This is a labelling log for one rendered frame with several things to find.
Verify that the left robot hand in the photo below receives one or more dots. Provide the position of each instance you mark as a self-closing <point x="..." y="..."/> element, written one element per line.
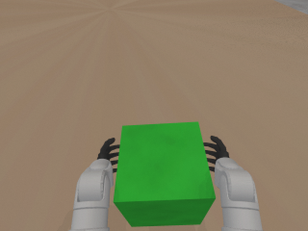
<point x="105" y="152"/>

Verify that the robot left forearm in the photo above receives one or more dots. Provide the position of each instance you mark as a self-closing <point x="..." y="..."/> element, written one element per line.
<point x="92" y="197"/>

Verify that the carton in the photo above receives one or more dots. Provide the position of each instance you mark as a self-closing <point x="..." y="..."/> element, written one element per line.
<point x="162" y="176"/>

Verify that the robot right forearm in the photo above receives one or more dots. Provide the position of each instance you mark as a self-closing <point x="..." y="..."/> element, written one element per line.
<point x="238" y="197"/>

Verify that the right robot hand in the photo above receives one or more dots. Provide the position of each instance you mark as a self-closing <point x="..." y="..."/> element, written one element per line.
<point x="220" y="152"/>

